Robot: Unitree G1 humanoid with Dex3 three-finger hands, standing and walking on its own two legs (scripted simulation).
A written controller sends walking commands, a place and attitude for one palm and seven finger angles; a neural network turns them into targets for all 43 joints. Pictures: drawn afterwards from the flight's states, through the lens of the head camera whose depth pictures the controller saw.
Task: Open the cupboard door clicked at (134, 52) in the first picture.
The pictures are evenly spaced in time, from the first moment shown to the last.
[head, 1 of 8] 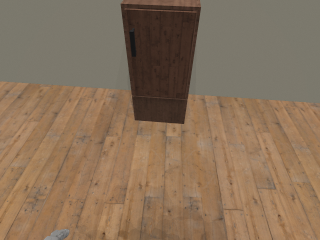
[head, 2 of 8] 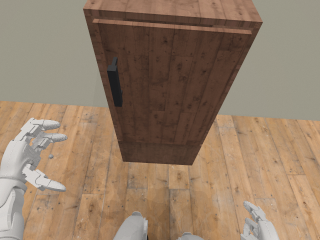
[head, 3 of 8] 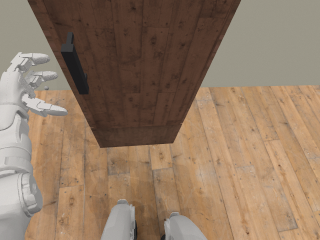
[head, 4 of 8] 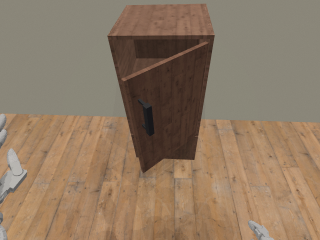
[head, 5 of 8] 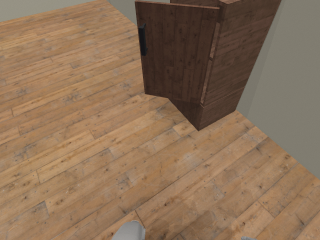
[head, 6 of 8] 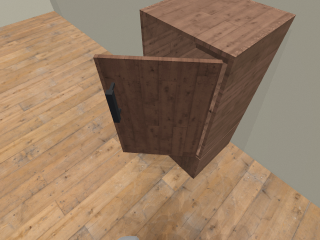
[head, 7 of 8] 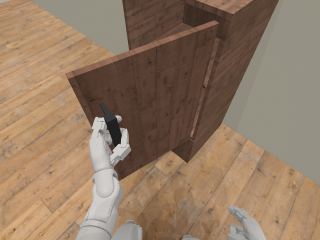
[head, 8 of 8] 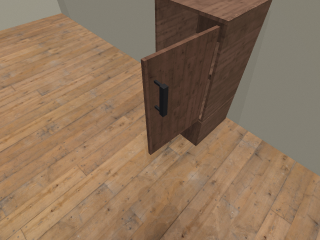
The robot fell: no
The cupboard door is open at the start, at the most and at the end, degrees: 0 86 86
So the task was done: yes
